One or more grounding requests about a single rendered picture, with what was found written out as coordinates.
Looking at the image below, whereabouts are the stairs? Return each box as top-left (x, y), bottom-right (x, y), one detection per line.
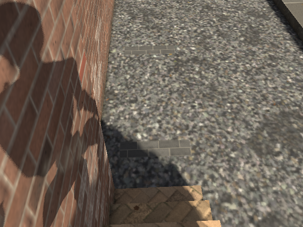
top-left (103, 185), bottom-right (222, 227)

